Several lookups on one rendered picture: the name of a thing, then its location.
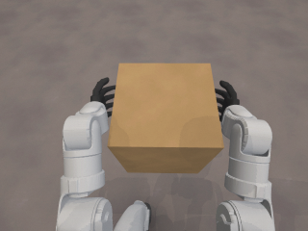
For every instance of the robot left hand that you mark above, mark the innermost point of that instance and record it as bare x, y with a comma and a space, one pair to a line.
98, 94

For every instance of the left robot upper arm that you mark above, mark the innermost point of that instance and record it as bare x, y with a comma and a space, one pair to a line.
86, 214

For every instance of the left robot thigh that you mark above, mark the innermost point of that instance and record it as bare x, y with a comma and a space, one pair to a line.
134, 218

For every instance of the right robot upper arm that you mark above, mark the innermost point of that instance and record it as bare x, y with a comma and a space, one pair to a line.
237, 215

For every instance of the robot right hand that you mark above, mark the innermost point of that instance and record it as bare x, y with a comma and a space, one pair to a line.
230, 97

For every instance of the carton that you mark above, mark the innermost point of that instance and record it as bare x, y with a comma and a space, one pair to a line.
165, 118

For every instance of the robot left shin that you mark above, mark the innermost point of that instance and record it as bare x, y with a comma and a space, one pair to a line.
137, 202

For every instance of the right robot forearm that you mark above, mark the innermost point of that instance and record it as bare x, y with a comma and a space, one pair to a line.
249, 151

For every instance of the left robot forearm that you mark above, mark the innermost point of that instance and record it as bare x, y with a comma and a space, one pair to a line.
82, 148

